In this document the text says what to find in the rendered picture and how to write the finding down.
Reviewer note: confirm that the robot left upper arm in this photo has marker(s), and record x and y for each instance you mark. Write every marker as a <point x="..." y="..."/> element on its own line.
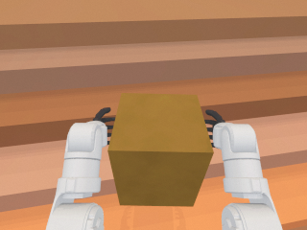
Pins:
<point x="77" y="216"/>

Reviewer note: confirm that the carton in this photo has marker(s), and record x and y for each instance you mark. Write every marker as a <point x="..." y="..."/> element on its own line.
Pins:
<point x="159" y="149"/>

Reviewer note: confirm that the left robot forearm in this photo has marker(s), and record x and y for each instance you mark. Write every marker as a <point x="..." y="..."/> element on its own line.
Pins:
<point x="81" y="166"/>

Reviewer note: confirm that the robot left hand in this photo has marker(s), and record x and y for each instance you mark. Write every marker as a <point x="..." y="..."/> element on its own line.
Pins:
<point x="100" y="114"/>

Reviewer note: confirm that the right robot forearm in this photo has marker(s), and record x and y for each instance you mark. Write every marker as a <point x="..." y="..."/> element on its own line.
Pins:
<point x="242" y="166"/>

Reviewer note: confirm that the robot right upper arm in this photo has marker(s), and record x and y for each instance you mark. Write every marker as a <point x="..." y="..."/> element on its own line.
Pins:
<point x="249" y="216"/>

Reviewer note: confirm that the robot right hand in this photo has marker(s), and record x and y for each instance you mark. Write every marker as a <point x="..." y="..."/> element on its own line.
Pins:
<point x="217" y="117"/>

